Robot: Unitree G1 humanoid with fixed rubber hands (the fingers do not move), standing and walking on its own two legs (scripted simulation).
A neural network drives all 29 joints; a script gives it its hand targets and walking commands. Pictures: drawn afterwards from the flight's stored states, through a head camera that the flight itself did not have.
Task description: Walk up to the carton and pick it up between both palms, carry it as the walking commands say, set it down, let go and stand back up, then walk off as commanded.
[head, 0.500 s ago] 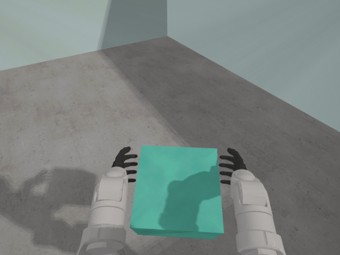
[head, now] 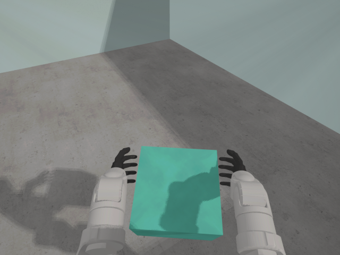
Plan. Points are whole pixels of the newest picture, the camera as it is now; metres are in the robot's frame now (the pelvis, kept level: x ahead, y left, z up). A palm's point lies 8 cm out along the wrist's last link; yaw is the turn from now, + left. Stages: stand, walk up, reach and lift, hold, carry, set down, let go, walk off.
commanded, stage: hold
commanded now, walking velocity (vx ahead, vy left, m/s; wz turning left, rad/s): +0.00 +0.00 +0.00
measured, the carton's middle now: (176, 193) +0.30 +0.00 -0.05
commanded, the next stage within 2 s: carry in 1.02 s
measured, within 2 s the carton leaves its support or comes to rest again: neither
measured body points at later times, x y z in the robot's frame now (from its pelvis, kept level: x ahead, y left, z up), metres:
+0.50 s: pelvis +0.00 +0.01 +0.00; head -0.05 +0.00 +0.45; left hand +0.29 +0.16 +0.04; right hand +0.29 -0.14 +0.04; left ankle +0.02 +0.13 -0.74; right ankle +0.04 -0.11 -0.74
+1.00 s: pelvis +0.00 +0.00 +0.00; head -0.06 +0.00 +0.45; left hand +0.29 +0.16 +0.04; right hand +0.30 -0.14 +0.04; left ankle +0.02 +0.13 -0.74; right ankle +0.04 -0.11 -0.74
